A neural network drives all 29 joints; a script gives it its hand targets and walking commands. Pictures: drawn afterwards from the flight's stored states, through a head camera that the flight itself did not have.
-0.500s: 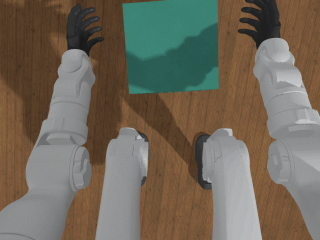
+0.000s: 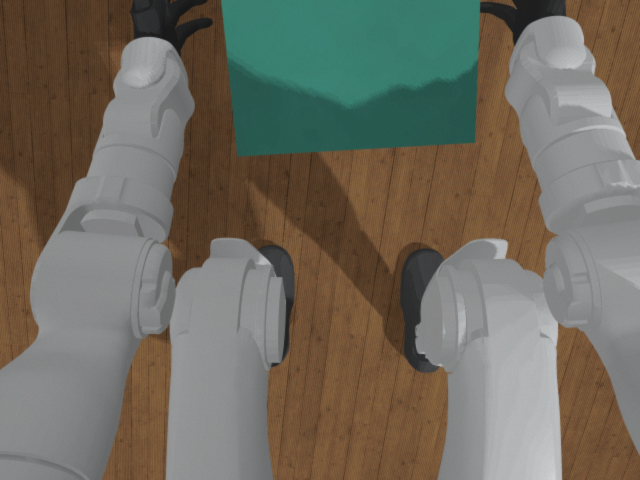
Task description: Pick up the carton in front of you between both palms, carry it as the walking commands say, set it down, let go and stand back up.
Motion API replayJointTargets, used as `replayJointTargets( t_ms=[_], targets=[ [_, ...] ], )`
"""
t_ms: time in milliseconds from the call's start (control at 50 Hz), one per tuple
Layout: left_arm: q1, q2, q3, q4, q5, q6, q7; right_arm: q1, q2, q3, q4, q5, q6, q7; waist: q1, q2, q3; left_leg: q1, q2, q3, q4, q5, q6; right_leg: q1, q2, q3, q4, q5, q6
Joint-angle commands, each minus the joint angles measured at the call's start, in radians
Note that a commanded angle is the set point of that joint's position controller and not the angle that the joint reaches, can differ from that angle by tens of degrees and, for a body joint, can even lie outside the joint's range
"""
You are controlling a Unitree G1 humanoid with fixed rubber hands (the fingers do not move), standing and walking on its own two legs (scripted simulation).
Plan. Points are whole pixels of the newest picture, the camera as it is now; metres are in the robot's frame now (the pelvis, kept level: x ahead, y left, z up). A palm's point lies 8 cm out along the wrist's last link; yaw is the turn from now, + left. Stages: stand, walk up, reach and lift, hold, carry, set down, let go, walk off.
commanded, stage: reach and lift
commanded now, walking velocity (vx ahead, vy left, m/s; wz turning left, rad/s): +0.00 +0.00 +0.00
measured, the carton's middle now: (346, 58) +0.51 +0.01 -0.24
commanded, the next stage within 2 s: none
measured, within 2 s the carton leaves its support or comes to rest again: leaves its support in 0.56 s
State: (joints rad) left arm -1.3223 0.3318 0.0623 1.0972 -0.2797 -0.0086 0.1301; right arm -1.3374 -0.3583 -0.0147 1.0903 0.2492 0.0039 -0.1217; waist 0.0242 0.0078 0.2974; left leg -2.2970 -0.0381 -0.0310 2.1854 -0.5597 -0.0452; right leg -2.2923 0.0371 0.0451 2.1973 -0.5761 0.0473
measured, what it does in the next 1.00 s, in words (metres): rises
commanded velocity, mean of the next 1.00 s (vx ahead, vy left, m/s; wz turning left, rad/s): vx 0.00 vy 0.00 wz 0.00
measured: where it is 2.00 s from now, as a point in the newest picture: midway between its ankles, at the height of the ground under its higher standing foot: (346, 327)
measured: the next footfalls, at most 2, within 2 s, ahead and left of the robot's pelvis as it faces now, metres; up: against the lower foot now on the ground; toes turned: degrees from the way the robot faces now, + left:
none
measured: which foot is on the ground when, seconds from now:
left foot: down 0.00-1.00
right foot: down 0.00-1.00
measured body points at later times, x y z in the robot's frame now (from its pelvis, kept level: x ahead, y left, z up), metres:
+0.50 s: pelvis -0.01 +0.00 +0.00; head +0.36 +0.00 +0.26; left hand +0.53 +0.16 -0.18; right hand +0.54 -0.14 -0.18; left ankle +0.11 +0.13 -0.33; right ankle +0.11 -0.13 -0.33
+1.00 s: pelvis -0.01 +0.00 +0.07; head +0.26 +0.00 +0.44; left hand +0.50 +0.16 -0.01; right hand +0.50 -0.15 -0.01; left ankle +0.11 +0.13 -0.33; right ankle +0.11 -0.13 -0.33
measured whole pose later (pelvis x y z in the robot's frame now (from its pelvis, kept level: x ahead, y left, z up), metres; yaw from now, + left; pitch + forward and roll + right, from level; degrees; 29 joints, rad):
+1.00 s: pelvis -0.01 +0.00 +0.07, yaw +0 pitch +41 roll +0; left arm -1.07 0.05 0.45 0.81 0.13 0.29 0.09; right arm -1.09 -0.06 -0.40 0.84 -0.14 0.29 -0.09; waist 0.02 -0.01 -0.12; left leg -2.14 -0.10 -0.08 1.93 -0.52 -0.08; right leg -2.14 0.11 0.08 1.94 -0.53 0.07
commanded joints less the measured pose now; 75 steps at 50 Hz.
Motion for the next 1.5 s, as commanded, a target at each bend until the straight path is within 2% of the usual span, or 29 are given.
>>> replayJointTargets(
  t_ms=[0, 100, 220, 280, 300, 340, 380, 420, 440, 460, 520, 640, 700, 740, 780, 820, 880, 960, 1060, 1140, 1280, 1380, 1480],
  targets=[
    [-0.155, 0.08, 0.022, -0.053, 0.018, -0.016, -0.001, -0.181, -0.083, -0.034, -0.056, -0.02, -0.017, 0.001, 0.0, -0.034, -1.171, 0.578, 0.004, 0.065, -0.172, 0.343, -0.014, 0.577, -0.002, -0.075, -0.172, 0.325, 0.001],
    [-0.189, 0.079, 0.038, -0.068, 0.044, -0.027, 0.002, -0.205, -0.07, -0.045, -0.048, -0.027, -0.025, 0.003, 0.007, -0.024, -1.135, 0.546, 0.005, 0.064, -0.178, 0.317, -0.012, 0.54, 0.003, -0.069, -0.181, 0.302, -0.005],
    [-0.278, -0.017, -0.042, -0.091, -0.001, -0.031, 0.011, -0.291, 0.018, 0.038, -0.066, 0.016, -0.032, -0.005, 0.014, -0.022, -1.161, 0.583, -0.005, 0.069, -0.193, 0.288, -0.006, 0.561, 0.012, -0.067, -0.194, 0.263, -0.008],
    [-0.286, -0.057, -0.034, -0.046, 0.012, -0.029, 0.015, -0.31, 0.038, 0.025, -0.041, -0.014, -0.036, -0.017, -0.001, -0.034, -1.14, 0.584, -0.015, 0.063, -0.199, 0.267, -0.006, 0.562, 0.015, -0.071, -0.204, 0.243, -0.009],
    [-0.291, -0.085, -0.036, -0.043, 0.021, -0.03, 0.014, -0.32, 0.075, 0.039, -0.043, -0.016, -0.037, -0.015, 0.006, -0.039, -1.134, 0.588, -0.02, 0.062, -0.203, 0.262, -0.003, 0.561, 0.019, -0.072, -0.208, 0.237, -0.01],
    [-0.393, -0.288, -0.096, -0.055, 0.02, -0.035, -0.023, -0.421, 0.289, 0.107, -0.045, -0.009, -0.041, 0.018, 0.011, -0.046, -1.133, 0.572, -0.035, 0.066, -0.198, 0.274, 0.005, 0.56, 0.036, -0.072, -0.207, 0.249, -0.018],
    [-0.53, -0.553, -0.156, -0.073, 0.033, -0.023, -0.083, -0.545, 0.565, 0.164, -0.054, -0.021, -0.029, 0.076, 0.011, -0.044, -1.125, 0.545, -0.051, 0.073, -0.184, 0.274, 0.008, 0.548, 0.055, -0.069, -0.197, 0.259, -0.022],
    [-0.609, -0.74, -0.16, -0.081, 0.072, 0.002, -0.145, -0.612, 0.768, 0.159, -0.071, -0.054, -0.002, 0.137, 0.009, -0.042, -1.103, 0.516, -0.068, 0.085, -0.176, 0.246, 0.016, 0.528, 0.074, -0.078, -0.188, 0.241, -0.022],
    [-0.613, -0.789, -0.141, -0.09, 0.097, 0.011, -0.159, -0.615, 0.809, 0.151, -0.075, -0.069, 0.006, 0.154, 0.005, -0.049, -1.096, 0.508, -0.074, 0.091, -0.169, 0.243, 0.016, 0.511, 0.083, -0.083, -0.183, 0.241, -0.02],
    [-0.626, -0.841, -0.136, -0.111, 0.11, 0.025, -0.181, -0.622, 0.868, 0.14, -0.091, -0.079, 0.015, 0.175, 0.015, -0.048, -1.098, 0.511, -0.081, 0.097, -0.169, 0.254, 0.018, 0.524, 0.09, -0.088, -0.176, 0.251, -0.022],
    [-0.638, -0.968, -0.15, -0.185, 0.106, 0.053, -0.222, -0.627, 0.996, 0.14, -0.162, -0.084, 0.038, 0.213, 0.015, -0.048, -1.193, 0.543, -0.093, 0.114, -0.148, 0.332, 0.017, 0.564, 0.104, -0.106, -0.153, 0.331, -0.024],
    [-0.638, -1.149, -0.274, -0.429, 0.039, 0.11, -0.227, -0.621, 1.185, 0.252, -0.406, -0.028, 0.093, 0.209, 0.015, -0.034, -1.637, 0.77, -0.113, 0.139, -0.142, 0.509, 0.005, 0.759, 0.122, -0.133, -0.15, 0.492, -0.017],
    [-0.584, -1.205, -0.302, -0.535, 0.059, 0.157, -0.222, -0.577, 1.238, 0.287, -0.513, -0.038, 0.136, 0.204, 0.013, -0.027, -1.76, 0.829, -0.125, 0.147, -0.18, 0.487, -0.001, 0.805, 0.134, -0.145, -0.189, 0.467, -0.013],
    [-0.539, -1.235, -0.298, -0.565, 0.092, 0.193, -0.228, -0.534, 1.266, 0.284, -0.538, -0.064, 0.171, 0.21, 0.012, -0.027, -1.739, 0.813, -0.132, 0.15, -0.219, 0.418, -0.003, 0.793, 0.141, -0.149, -0.226, 0.402, -0.014],
    [-0.49, -1.265, -0.275, -0.529, 0.135, 0.232, -0.241, -0.485, 1.297, 0.256, -0.503, -0.105, 0.209, 0.223, 0.008, -0.026, -1.616, 0.745, -0.135, 0.15, -0.272, 0.299, -0.002, 0.735, 0.143, -0.151, -0.279, 0.297, -0.016],
    [-0.445, -1.29, -0.221, -0.446, 0.19, 0.266, -0.26, -0.436, 1.316, 0.195, -0.422, -0.161, 0.243, 0.241, 0.001, -0.027, -1.448, 0.663, -0.133, 0.144, -0.327, 0.181, 0.004, 0.652, 0.141, -0.151, -0.335, 0.186, -0.021],
    [-0.406, -1.304, -0.12, -0.342, 0.273, 0.299, -0.283, -0.392, 1.334, 0.087, -0.319, -0.248, 0.275, 0.262, -0.002, -0.029, -1.302, 0.603, -0.134, 0.137, -0.401, 0.089, 0.017, 0.604, 0.142, -0.141, -0.41, 0.095, -0.029],
    [-0.391, -1.318, -0.053, -0.298, 0.332, 0.303, -0.294, -0.386, 1.346, 0.016, -0.279, -0.308, 0.279, 0.275, 0.002, -0.025, -1.301, 0.639, -0.137, 0.133, -0.473, 0.101, 0.022, 0.635, 0.145, -0.131, -0.485, 0.099, -0.032],
    [-0.363, -1.341, -0.039, -0.3, 0.357, 0.309, -0.306, -0.359, 1.364, 0.001, -0.281, -0.332, 0.285, 0.286, 0.0, -0.026, -1.364, 0.723, -0.138, 0.128, -0.549, 0.117, 0.019, 0.714, 0.146, -0.125, -0.566, 0.114, -0.027],
    [-0.318, -1.38, -0.078, -0.328, 0.347, 0.324, -0.315, -0.314, 1.399, 0.036, -0.314, -0.323, 0.298, 0.295, -0.003, -0.023, -1.428, 0.811, -0.138, 0.124, -0.605, 0.152, 0.017, 0.797, 0.145, -0.124, -0.62, 0.145, -0.022],
    [-0.218, -1.442, -0.199, -0.41, 0.296, 0.341, -0.317, -0.221, 1.456, 0.157, -0.412, -0.267, 0.312, 0.304, -0.003, -0.013, -1.497, 0.984, -0.14, 0.105, -0.691, 0.25, 0.006, 0.933, 0.15, -0.118, -0.7, 0.236, -0.014],
    [-0.127, -1.464, -0.257, -0.438, 0.273, 0.344, -0.312, -0.135, 1.476, 0.216, -0.444, -0.242, 0.317, 0.303, -0.003, -0.012, -1.454, 1.08, -0.141, 0.087, -0.765, 0.273, 0.002, 1.023, 0.151, -0.106, -0.773, 0.258, -0.01],
    [-0.033, -1.476, -0.271, -0.434, 0.275, 0.337, -0.309, -0.039, 1.489, 0.228, -0.439, -0.246, 0.312, 0.3, -0.005, -0.012, -1.362, 1.163, -0.139, 0.069, -0.854, 0.274, 0.003, 1.119, 0.147, -0.084, -0.865, 0.264, -0.012]
  ],
)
